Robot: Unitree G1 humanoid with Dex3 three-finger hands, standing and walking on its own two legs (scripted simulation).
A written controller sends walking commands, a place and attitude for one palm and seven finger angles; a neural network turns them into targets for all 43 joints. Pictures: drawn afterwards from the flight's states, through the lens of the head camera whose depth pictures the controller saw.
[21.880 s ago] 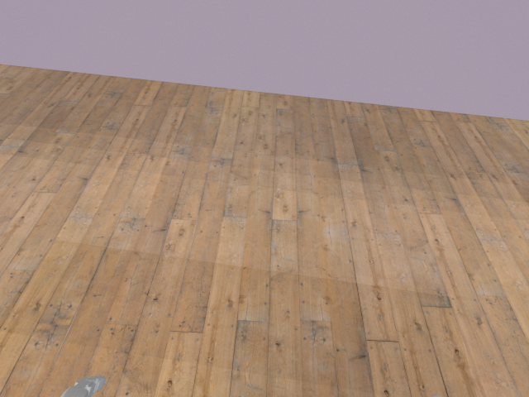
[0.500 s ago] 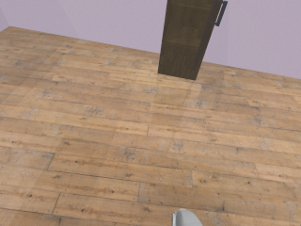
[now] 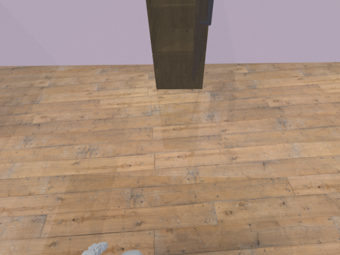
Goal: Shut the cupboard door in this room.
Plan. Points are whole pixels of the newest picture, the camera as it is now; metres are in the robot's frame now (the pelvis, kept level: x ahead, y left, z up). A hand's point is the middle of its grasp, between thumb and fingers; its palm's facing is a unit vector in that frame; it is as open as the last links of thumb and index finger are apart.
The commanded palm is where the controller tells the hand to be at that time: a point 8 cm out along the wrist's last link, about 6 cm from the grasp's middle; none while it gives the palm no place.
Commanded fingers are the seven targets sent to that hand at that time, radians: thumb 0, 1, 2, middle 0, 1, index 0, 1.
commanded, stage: turn or walk to find it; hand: left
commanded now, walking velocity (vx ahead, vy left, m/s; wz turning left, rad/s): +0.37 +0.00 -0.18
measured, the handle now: (206, 9) +1.20 -0.16 +0.05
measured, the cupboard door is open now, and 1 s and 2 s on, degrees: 77 77 77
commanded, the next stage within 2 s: stand and wait in 0.04 s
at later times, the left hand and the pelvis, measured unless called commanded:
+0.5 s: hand out of the picture +0.02 +0.21 -0.17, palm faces +0.02 -0.99 -0.15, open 7.4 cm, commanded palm none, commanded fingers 0.00 0.90 0.90 -0.20 -0.30 -0.20 -0.30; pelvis +0.06 +0.05 +0.00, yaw -2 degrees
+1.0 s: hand out of the picture +0.04 +0.22 -0.18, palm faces -0.01 -0.99 -0.17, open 7.4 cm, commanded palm none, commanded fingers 0.00 0.90 0.90 -0.20 -0.30 -0.20 -0.30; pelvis +0.05 +0.06 +0.00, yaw -2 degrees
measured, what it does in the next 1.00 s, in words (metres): steps on the spot: left foot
